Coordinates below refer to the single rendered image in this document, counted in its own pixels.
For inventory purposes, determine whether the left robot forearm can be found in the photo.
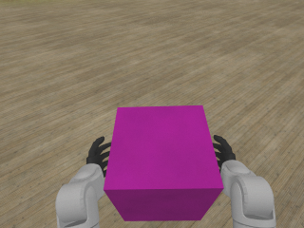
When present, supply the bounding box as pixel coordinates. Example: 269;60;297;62
55;163;105;228

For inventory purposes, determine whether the robot left hand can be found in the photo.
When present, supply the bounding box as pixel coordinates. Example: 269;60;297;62
86;136;111;177

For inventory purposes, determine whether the carton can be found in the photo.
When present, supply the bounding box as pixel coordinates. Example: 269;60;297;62
104;105;224;221

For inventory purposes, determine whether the right robot forearm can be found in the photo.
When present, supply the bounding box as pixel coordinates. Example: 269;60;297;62
220;160;276;228

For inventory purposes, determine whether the robot right hand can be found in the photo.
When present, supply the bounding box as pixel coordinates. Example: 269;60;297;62
213;135;236;172

